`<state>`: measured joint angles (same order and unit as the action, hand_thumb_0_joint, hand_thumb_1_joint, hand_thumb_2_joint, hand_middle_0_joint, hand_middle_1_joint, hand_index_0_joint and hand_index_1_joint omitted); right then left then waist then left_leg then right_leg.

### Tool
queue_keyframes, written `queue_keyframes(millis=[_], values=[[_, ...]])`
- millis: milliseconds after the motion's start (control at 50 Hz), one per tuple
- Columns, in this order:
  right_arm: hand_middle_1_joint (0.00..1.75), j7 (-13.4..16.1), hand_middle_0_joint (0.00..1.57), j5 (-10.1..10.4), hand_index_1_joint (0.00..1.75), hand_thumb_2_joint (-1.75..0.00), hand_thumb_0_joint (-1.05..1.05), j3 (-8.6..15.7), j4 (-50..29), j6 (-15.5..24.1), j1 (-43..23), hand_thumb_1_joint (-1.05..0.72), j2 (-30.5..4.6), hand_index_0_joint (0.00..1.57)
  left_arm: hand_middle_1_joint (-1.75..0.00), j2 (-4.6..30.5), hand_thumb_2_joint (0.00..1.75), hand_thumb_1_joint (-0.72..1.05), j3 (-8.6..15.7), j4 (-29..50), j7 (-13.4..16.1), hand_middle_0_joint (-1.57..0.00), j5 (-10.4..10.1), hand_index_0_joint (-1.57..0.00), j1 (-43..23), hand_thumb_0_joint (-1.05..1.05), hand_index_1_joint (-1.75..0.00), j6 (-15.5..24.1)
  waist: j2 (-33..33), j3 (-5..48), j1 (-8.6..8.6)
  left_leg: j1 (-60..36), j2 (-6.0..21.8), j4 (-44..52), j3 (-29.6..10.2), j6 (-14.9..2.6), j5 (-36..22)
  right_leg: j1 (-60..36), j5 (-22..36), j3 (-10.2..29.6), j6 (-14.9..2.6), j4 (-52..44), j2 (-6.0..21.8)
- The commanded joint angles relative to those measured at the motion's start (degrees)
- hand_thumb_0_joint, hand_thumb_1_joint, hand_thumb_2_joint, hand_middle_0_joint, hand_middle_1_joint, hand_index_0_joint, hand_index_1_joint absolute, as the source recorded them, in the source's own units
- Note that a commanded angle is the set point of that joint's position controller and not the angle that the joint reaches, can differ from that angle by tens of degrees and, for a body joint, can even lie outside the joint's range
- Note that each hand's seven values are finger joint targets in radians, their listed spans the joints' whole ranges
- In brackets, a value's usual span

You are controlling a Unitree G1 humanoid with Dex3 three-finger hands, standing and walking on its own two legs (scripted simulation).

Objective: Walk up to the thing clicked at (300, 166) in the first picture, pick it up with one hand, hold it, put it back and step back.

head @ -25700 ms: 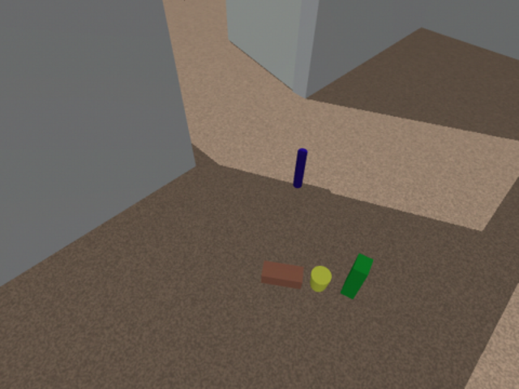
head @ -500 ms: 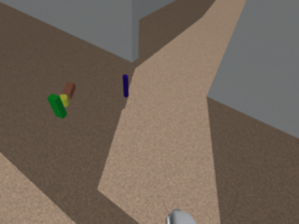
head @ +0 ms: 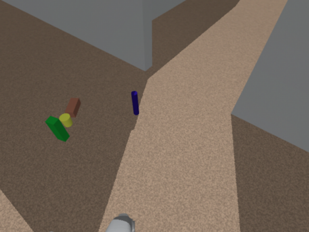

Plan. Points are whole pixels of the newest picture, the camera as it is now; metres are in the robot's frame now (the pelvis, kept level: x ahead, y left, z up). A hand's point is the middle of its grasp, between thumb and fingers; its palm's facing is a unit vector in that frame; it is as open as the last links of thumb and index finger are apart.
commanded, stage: walk up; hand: left
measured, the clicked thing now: (135, 103) +1.10 +0.20 -0.65
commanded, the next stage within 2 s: none
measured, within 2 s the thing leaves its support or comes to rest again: neither
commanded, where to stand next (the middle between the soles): +0.73 -0.01 m, yaw +0 degrees
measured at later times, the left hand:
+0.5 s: hand (80, 170) +0.32 +0.27 -0.13, palm faces -0.08 -0.92 -0.39, open 7.4 cm
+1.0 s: hand (92, 142) +0.44 +0.27 -0.17, palm faces +0.01 -0.93 -0.36, open 7.4 cm
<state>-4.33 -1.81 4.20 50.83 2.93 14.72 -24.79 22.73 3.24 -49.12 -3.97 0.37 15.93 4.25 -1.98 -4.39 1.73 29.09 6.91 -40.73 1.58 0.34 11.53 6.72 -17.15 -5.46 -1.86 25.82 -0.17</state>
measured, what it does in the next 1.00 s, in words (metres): walks ahead: left foot, then right foot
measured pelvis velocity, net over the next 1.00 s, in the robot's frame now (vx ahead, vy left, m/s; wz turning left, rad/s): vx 0.44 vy -0.01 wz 0.03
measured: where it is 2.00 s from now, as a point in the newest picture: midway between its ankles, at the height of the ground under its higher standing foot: (160, 155)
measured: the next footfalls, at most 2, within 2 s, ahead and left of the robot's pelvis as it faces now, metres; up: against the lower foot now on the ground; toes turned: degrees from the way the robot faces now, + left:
left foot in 0.10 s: +0.23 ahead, +0.14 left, +0.00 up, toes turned +6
right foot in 0.52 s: +0.39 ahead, -0.15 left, +0.00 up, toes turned -7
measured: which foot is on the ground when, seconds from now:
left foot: up 0.00-0.08, down 0.10-0.54, up 0.56-0.92, down 0.94-1.00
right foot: down 0.00-0.12, up 0.14-0.50, down 0.52-0.98, up 1.00-1.00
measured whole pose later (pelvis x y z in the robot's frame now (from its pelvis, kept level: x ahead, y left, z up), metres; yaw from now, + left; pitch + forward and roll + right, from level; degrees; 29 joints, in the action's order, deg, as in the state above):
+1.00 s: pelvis +0.44 -0.01 -0.02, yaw +2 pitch -2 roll -1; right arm -3.9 -1.6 3.8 49.0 4.1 13.2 -23.8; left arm 24.8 2.7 -50.1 -2.1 0.1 20.7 2.7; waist 1.7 -5.2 2.2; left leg 23.0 2.3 -36.4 4.7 -1.8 10.9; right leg 11.9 -26.3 -4.4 -1.6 47.6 4.2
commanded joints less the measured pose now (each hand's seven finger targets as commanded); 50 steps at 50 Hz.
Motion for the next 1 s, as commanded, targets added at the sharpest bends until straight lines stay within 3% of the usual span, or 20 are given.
queue_keyframes(millis=[0,60,80,100,120,220,340,460,480,500,520,540,600,660,800,900,920,940,960,980], values=[[0.3,-0.01,0.2,0.39,0.3,-0.9,0.0,3.08,-5.09,2.37,-3.33,-0.9,-8.21,0.2,-0.3,16.57,0.9,0.9,4.33,4.73,0.65,-0.2,0.03,-0.2,-0.19,0.0,-0.3,1.45,8.09,1.85,0.62,-9.01,-1.67,7.33,2.43,-0.76,-5.98,5.97,3.98,8.86,-9.58,-8.96,13.95],[0.3,0.91,0.2,0.15,0.3,-0.9,0.0,4.64,-1.73,2.94,7.58,-0.9,-12.15,0.2,-0.3,14.25,0.9,0.9,3.0,5.43,1.13,-0.2,0.38,-0.2,-0.23,0.0,-0.3,1.19,-1.74,7.11,-5.72,-28.83,-4.86,8.96,3.55,-3.41,0.38,13.54,12.32,4.13,-6.53,10.02,9.48],[0.3,1.63,0.2,-0.77,0.3,-0.9,0.0,5.76,-0.85,3.22,14.13,-0.9,-15.7,0.2,-0.3,11.16,0.9,0.9,1.85,5.46,1.46,-0.2,-0.1,-0.2,2.19,0.0,-0.3,1.0,-11.9,10.26,-9.07,-35.98,2.32,15.64,-7.3,-6.8,11.16,20.41,9.58,0.76,-4.24,28.01,4.97],[0.3,2.2,0.2,-0.71,0.3,-0.9,0.0,6.46,-3.02,3.53,14.53,-0.9,-19.76,0.2,-0.3,8.67,0.9,0.9,1.48,5.62,1.67,-0.2,-1.09,-0.2,5.46,0.0,-0.3,0.72,-17.32,10.9,-7.62,-41.22,17.44,25.56,-38.11,-11.75,19.53,34.02,-12.39,3.62,-1.03,39.53,-4.17],[0.3,2.14,0.2,1.64,0.3,-0.9,0.0,6.82,-3.83,3.26,11.94,-0.9,-20.26,0.2,-0.3,15.47,0.9,0.9,2.82,4.21,2.61,-0.2,-0.53,-0.2,3.65,0.0,-0.3,0.35,-7.32,11.46,-7.71,-37.03,19.65,26.88,-41.1,-15.59,19.64,32.27,-12.88,11.0,-1.99,43.74,-0.33],[0.3,2.66,0.2,2.1,0.3,-0.9,0.0,3.52,-6.15,3.29,1.99,-0.9,-13.32,0.2,-0.3,13.69,0.9,0.9,2.53,-0.06,1.3,-0.2,-0.67,-0.2,7.5,0.0,-0.3,-0.13,-6.79,2.83,-1.41,-19.97,10.4,25.88,-10.5,-12.17,1.74,24.14,-3.63,8.87,0.43,34.2,5.99],[0.3,2.09,0.2,1.59,0.3,-0.9,0.0,4.04,-7.12,3.58,2.67,-0.9,-15.4,0.2,-0.3,12.55,0.9,0.9,3.01,1.98,-0.67,-0.2,0.72,-0.2,0.22,0.0,-0.3,-0.59,-7.29,0.02,-3.1,-17.04,9.14,28.64,-6.73,-13.32,12.35,22.13,3.75,4.77,1.88,17.73,7.6],[0.3,2.04,0.2,1.58,0.3,-0.9,0.0,3.16,-7.95,2.65,-0.43,-0.9,-13.55,0.2,-0.3,12.97,0.9,0.9,4.34,-0.28,-0.4,-0.2,0.63,-0.2,3.99,0.0,-0.3,0.58,-1.16,3.01,1.46,-10.17,6.1,14.98,-1.93,-9.17,7.23,2.96,7.92,0.28,0.55,7.58,3.15],[0.3,2.11,0.2,1.4,0.3,-0.9,0.0,2.24,-7.7,2.46,2.13,-0.9,-11.25,0.2,-0.3,14.47,0.9,0.9,5.17,-1.21,0.22,-0.2,0.77,-0.2,7.45,0.0,-0.3,1.13,4.58,5.85,2.89,-7.33,3.51,4.3,0.32,-7.78,2.9,-5.07,3.69,1.47,-0.34,5.44,2.26],[0.3,2.1,0.2,1.56,0.3,-0.9,0.0,0.93,-8.06,2.55,3.62,-0.9,-7.63,0.2,-0.3,18.27,0.9,0.9,6.45,-1.64,1.05,-0.2,1.13,-0.2,12.78,0.0,-0.3,1.72,16.96,7.51,5.51,-0.89,-2.24,-13.84,5.31,-5.29,4.1,-9.78,-8.22,14.23,-2.84,-2.62,10.54],[0.3,2.26,0.2,2.0,0.3,-0.9,0.0,0.35,-8.97,2.32,4.18,-0.9,-6.84,0.2,-0.3,22.96,0.9,0.9,6.84,0.0,1.68,-0.2,0.65,-0.2,12.94,0.0,-0.3,2.2,20.95,6.05,4.8,11.31,-9.04,-24.06,3.18,-2.51,18.27,-12.06,-12.52,40.92,-9.5,-13.56,24.48],[0.3,3.0,0.2,1.28,0.3,-0.9,0.0,1.78,-7.71,1.7,1.45,-0.9,-11.98,0.2,-0.3,23.08,0.9,0.9,6.38,0.93,1.67,-0.2,-0.13,-0.2,9.69,0.0,-0.3,1.94,12.44,3.53,4.25,11.17,-4.89,-28.12,-3.44,-2.52,19.26,-6.33,-12.55,43.4,-13.95,-12.79,27.12],[0.3,2.45,0.2,2.44,0.3,-0.9,0.0,1.84,-4.62,1.53,3.36,-0.9,-11.67,0.2,-0.3,17.8,0.9,0.9,4.91,2.27,2.34,-0.2,-0.66,-0.2,3.88,0.0,-0.3,1.71,9.25,1.39,0.77,7.21,-1.75,-23.01,-5.91,-2.69,10.92,-0.29,0.41,23.83,-11.18,-10.33,19.16],[0.3,1.3,0.2,1.58,0.3,-0.9,0.0,2.31,-2.82,0.88,6.27,-0.9,-10.5,0.2,-0.3,16.53,0.9,0.9,4.27,3.37,2.24,-0.2,-0.32,-0.2,1.56,0.0,-0.3,2.03,11.86,1.08,-0.86,1.82,-1.54,-15.04,-3.16,-1.17,6.22,5.16,4.02,13.68,-10.46,-11.0,15.57],[0.3,0.07,0.2,0.6,0.3,-0.9,0.0,2.23,-5.85,1.17,-3.03,-0.9,-8.39,0.2,-0.3,16.77,0.9,0.9,4.39,4.39,1.96,-0.2,-0.05,-0.2,4.32,0.0,-0.3,2.12,9.09,0.36,1.64,-0.98,-1.73,3.14,0.63,-0.73,-1.66,3.77,2.73,9.09,-10.2,-10.13,15.51],[0.3,0.51,0.2,0.6,0.3,-0.9,0.0,3.14,-3.85,2.08,2.92,-0.9,-9.78,0.2,-0.3,16.02,0.9,0.9,3.22,5.51,2.26,-0.2,0.02,-0.2,2.27,0.0,-0.3,1.38,3.43,4.45,-3.55,-20.28,-5.09,9.97,3.31,-2.9,-1.11,10.03,11.37,4.83,-7.24,3.66,13.92],[0.3,1.21,0.2,0.38,0.3,-0.9,0.0,4.34,-1.92,2.46,9.59,-0.9,-12.76,0.2,-0.3,13.2,0.9,0.9,2.18,5.57,2.3,-0.2,0.16,-0.2,4.03,0.0,-0.3,1.26,-5.25,8.9,-6.77,-30.72,-3.51,13.46,-1.25,-5.23,4.99,14.44,14.27,1.24,-5.14,18.58,10.05],[0.3,2.05,0.2,-0.18,0.3,-0.9,0.0,5.84,-2.93,2.76,13.47,-0.9,-18.75,0.2,-0.3,8.32,0.9,0.9,0.87,6.58,2.17,-0.2,-0.57,-0.2,6.25,0.0,-0.3,1.07,-19.38,11.61,-7.48,-38.69,11.32,20.12,-25.7,-9.74,11.26,27.4,-2.36,-0.71,-0.96,35.4,2.63],[0.3,2.19,0.2,1.66,0.3,-0.9,0.0,6.19,-4.49,2.64,12.02,-0.9,-20.17,0.2,-0.3,13.6,0.9,0.9,2.34,4.99,3.09,-0.2,-0.64,-0.2,6.34,0.0,-0.3,0.47,-12.4,11.51,-7.25,-37.75,18.16,25.82,-40.22,-15.83,13.05,32.12,-14.66,4.29,-1.14,40.9,-0.28],[0.3,2.35,0.2,2.39,0.3,-0.9,0.0,5.84,-4.73,2.26,9.42,-0.9,-18.36,0.2,-0.3,15.87,0.9,0.9,2.21,4.0,3.46,-0.2,-0.19,-0.2,4.65,0.0,-0.3,0.12,-4.21,7.21,-5.7,-30.9,16.95,24.42,-34.15,-15.78,10.17,31.76,-11.77,9.2,-1.16,43.74,2.84]])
